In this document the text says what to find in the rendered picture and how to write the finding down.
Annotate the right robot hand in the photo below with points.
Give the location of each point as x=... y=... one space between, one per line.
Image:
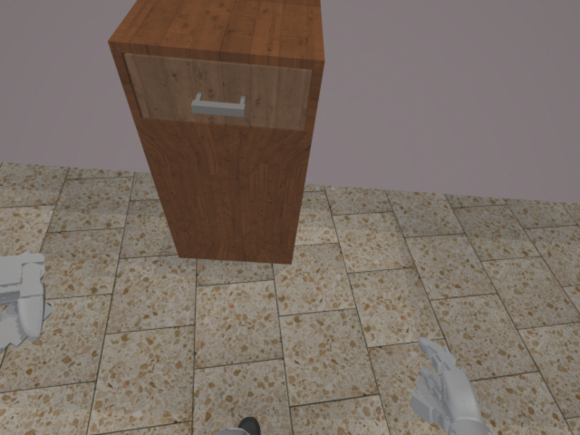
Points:
x=453 y=397

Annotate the cabinet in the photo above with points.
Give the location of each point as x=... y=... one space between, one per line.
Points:
x=228 y=192

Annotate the drawer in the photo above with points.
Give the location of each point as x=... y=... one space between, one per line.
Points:
x=276 y=97

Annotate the robot left foot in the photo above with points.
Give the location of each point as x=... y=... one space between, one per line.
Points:
x=250 y=425

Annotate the handle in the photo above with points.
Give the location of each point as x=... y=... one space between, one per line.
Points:
x=218 y=108

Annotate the left robot hand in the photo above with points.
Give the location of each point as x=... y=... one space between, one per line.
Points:
x=21 y=288

